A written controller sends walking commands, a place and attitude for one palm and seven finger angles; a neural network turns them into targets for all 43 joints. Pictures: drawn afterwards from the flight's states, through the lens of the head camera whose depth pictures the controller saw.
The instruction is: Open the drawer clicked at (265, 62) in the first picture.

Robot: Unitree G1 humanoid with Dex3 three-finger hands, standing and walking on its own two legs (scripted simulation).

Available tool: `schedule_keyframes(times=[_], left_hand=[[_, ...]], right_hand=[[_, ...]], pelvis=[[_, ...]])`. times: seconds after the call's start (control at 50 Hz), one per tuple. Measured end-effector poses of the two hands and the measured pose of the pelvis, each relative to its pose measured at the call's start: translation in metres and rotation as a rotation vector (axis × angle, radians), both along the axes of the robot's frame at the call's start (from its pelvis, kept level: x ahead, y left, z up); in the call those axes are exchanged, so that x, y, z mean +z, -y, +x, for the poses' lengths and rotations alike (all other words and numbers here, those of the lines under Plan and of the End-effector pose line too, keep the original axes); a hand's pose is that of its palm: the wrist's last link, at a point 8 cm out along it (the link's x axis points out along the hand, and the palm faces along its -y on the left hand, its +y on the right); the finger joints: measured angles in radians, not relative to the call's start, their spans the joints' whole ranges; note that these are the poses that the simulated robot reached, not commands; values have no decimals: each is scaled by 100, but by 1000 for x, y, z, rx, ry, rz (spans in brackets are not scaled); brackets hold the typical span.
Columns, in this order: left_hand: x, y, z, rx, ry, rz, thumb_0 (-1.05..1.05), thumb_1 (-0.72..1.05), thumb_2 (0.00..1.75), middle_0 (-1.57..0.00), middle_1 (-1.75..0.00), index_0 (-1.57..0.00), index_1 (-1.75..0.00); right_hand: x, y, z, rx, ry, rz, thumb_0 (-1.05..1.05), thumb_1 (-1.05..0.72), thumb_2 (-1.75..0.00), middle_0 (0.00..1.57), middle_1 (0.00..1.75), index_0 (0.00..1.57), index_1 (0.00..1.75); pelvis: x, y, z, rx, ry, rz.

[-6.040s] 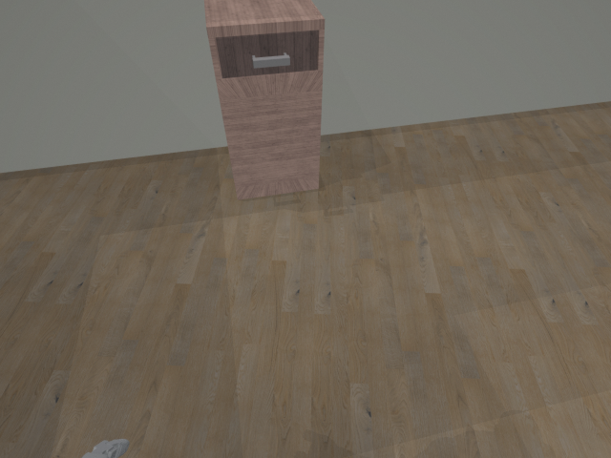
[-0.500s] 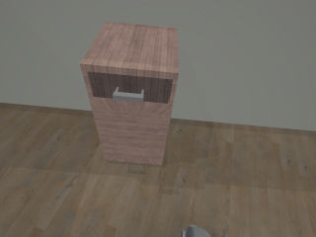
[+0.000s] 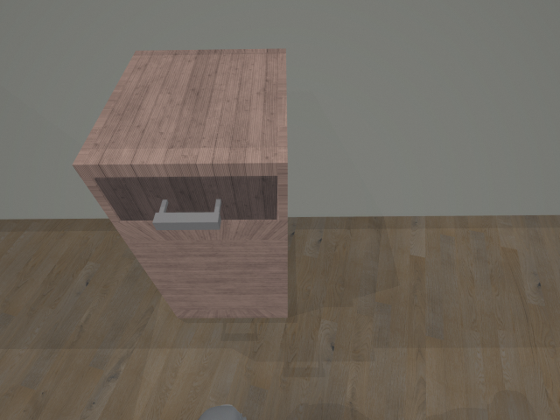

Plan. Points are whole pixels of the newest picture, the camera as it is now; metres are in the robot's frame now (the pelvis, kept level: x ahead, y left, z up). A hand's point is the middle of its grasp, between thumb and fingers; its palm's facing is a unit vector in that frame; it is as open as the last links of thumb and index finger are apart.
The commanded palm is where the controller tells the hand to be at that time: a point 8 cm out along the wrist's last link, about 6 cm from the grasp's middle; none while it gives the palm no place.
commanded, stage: come to a stop and stand still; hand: left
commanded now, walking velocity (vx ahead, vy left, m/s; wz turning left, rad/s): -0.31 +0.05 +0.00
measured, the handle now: (189, 212) +0.51 +0.22 -0.09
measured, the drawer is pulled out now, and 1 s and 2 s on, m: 0.00 0.00 0.00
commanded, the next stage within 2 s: look again from close up in 1.22 s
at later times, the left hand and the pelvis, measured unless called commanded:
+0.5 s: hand out of the picture +0.06 +0.21 -0.17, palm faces -0.01 -0.96 -0.26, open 7.4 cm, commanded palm none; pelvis +0.00 +0.00 +0.00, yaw -3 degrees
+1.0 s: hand out of the picture -0.01 +0.11 -0.17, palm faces +0.02 -0.98 -0.22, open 7.2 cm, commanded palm none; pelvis -0.04 -0.07 +0.00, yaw -2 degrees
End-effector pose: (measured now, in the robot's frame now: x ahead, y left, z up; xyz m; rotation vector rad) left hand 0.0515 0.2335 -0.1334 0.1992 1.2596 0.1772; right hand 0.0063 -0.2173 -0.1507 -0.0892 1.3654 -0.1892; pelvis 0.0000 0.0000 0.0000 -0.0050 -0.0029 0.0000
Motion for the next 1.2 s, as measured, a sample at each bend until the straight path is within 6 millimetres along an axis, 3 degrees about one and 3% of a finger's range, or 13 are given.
schedule_keyframes(times=[0.08,0.16,0.22,0.3,0.46,0.6,0.7,0.84,0.94,1.2], left_hand=[[-3,-10,-4,32,-47,-6,-1,93,90,-20,-30,-20,-30],[-14,-23,-7,57,-82,-24,0,92,90,-20,-30,-20,-30],[-24,-33,-5,69,-98,-32,0,91,90,-20,-30,-20,-30],[-20,-38,-2,54,-107,-26,0,91,90,-20,-30,-20,-30],[-5,-29,0,-5,-84,4,0,91,90,-20,-30,-20,-30],[5,9,-6,-48,-2,50,0,91,90,-20,-29,-20,-30],[15,40,-19,-50,-3,29,0,91,90,-20,-30,-20,-30],[1,60,-33,-27,-21,-10,0,93,90,-21,-30,-20,-30],[-3,67,-54,13,-51,-23,0,94,90,-21,-30,-20,-30],[-2,86,-113,40,-170,-59,0,91,90,-20,-30,-20,-30]], right_hand=[[2,6,50,36,59,-34,2,-95,-90,19,30,19,29],[6,0,85,63,107,-64,1,-94,-90,19,30,19,29],[9,-9,98,85,133,-77,1,-93,-90,19,30,19,29],[18,-17,100,95,142,-77,1,-92,-90,19,30,20,29],[15,-5,72,41,151,-43,0,-91,-90,20,30,20,30],[-12,38,14,-27,90,9,0,-91,-90,20,30,20,30],[-8,58,-24,-53,15,17,1,-91,-90,19,30,20,29],[-4,67,-61,-38,-71,-5,1,-91,-90,19,30,19,29],[2,63,-73,-4,-107,3,1,-91,-90,19,30,19,29],[0,53,-76,6,-72,40,0,-91,-90,19,30,20,29]], pelvis=[[-1,-10,13,-6,8,2],[-7,-23,23,-6,17,-4],[-11,-29,27,-12,17,1],[-4,-29,22,-29,4,-4],[0,-13,3,-56,-13,-1],[-9,22,-19,-47,15,21],[1,39,-23,-51,13,37],[-2,54,-30,-25,-4,4],[2,63,-37,-27,10,16],[6,66,-48,-32,25,7]])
